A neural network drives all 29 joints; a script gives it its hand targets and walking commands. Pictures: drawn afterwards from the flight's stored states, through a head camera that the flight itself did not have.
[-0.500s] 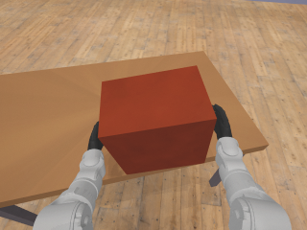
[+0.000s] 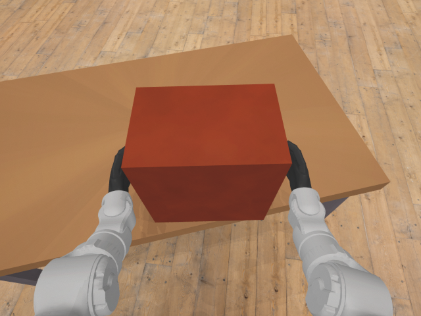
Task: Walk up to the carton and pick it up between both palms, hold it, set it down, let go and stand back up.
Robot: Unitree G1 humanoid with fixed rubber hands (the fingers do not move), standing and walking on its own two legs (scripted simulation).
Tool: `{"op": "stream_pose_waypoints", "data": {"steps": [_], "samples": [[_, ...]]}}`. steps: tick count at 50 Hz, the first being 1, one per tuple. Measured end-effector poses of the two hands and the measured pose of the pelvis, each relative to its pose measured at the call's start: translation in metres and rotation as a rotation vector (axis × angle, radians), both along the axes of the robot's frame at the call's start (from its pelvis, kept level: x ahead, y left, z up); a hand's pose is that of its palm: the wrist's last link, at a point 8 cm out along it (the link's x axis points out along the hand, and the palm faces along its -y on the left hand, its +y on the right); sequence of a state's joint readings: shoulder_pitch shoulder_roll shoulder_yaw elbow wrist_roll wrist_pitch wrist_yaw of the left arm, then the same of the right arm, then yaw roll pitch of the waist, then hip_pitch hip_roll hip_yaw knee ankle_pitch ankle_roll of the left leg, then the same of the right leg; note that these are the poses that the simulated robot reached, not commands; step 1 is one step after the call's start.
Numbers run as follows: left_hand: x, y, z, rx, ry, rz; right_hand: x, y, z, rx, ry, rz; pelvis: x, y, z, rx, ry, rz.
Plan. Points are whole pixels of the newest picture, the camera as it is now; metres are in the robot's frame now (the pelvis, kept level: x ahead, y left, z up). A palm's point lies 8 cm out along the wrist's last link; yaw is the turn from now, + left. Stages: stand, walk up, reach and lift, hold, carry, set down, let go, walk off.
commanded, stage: set down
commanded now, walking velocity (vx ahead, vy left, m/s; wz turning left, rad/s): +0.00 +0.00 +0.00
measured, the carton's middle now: (207, 161) +0.45 -0.01 -0.04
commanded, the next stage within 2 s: none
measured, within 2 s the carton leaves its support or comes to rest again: neither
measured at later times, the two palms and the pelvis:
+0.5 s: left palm (110, 180) +0.40 +0.18 +0.00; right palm (308, 164) +0.41 -0.20 +0.02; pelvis -0.03 +0.02 -0.02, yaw -3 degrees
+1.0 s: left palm (118, 182) +0.40 +0.17 -0.01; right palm (300, 172) +0.40 -0.19 -0.01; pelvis -0.04 +0.00 -0.03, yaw +0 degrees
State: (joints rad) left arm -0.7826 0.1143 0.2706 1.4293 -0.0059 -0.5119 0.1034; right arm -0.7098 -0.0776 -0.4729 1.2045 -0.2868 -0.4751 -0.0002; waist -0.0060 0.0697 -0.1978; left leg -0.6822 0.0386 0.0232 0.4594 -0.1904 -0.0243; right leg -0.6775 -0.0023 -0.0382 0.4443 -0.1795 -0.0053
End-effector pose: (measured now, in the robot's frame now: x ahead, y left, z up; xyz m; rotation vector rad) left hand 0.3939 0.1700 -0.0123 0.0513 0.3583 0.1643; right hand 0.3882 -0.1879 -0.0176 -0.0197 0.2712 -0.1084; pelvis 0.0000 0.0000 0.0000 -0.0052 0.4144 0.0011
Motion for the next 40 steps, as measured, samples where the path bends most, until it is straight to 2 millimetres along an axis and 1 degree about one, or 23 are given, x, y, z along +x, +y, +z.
{"op": "stream_pose_waypoints", "data": {"steps": [6, 12, 15, 20, 23, 26, 28, 31, 36, 40], "samples": [[0.002, 0.003, -0.006, -0.027, -0.023, -0.008, 0.001, 0.001, 0.000, -0.025, -0.013, 0.009, 0.004, 0.004, 0.000, -0.004, 0.010, -0.003], [0.003, 0.006, -0.006, -0.005, -0.047, -0.051, 0.004, -0.003, 0.003, -0.081, 0.010, 0.059, -0.003, 0.009, -0.004, -0.014, 0.038, -0.022], [0.005, 0.008, -0.002, 0.001, -0.067, -0.056, 0.007, -0.006, 0.005, -0.074, 0.035, 0.046, -0.007, 0.012, -0.009, -0.021, 0.069, -0.033], [0.007, 0.012, 0.011, -0.006, -0.094, -0.041, 0.014, -0.009, 0.021, -0.016, -0.005, -0.004, -0.016, 0.017, -0.018, -0.026, 0.095, -0.036], [0.006, 0.014, 0.016, 0.014, -0.068, -0.045, 0.016, -0.012, 0.030, 0.000, -0.010, -0.013, -0.023, 0.018, -0.022, -0.026, 0.081, -0.035], [0.004, 0.014, 0.017, 0.027, -0.035, -0.047, 0.017, -0.016, 0.034, 0.006, 0.017, -0.011, -0.031, 0.017, -0.026, -0.020, 0.066, -0.034], [0.004, 0.009, 0.016, 0.021, -0.029, -0.052, 0.018, -0.015, 0.034, 0.007, 0.033, 0.004, -0.036, 0.015, -0.029, -0.014, 0.067, -0.031], [0.004, 0.002, 0.012, -0.009, -0.042, -0.032, 0.020, -0.005, 0.029, 0.011, 0.046, 0.048, -0.042, 0.011, -0.032, -0.006, 0.078, -0.024], [0.005, 0.002, 0.007, -0.021, -0.062, -0.020, 0.019, -0.005, 0.020, 0.020, 0.037, 0.026, -0.047, 0.003, -0.035, -0.002, 0.101, -0.014], [0.006, 0.002, 0.004, -0.022, -0.063, -0.019, 0.018, -0.004, 0.013, 0.028, 0.040, 0.017, -0.047, -0.001, -0.036, 0.000, 0.115, -0.004]]}}
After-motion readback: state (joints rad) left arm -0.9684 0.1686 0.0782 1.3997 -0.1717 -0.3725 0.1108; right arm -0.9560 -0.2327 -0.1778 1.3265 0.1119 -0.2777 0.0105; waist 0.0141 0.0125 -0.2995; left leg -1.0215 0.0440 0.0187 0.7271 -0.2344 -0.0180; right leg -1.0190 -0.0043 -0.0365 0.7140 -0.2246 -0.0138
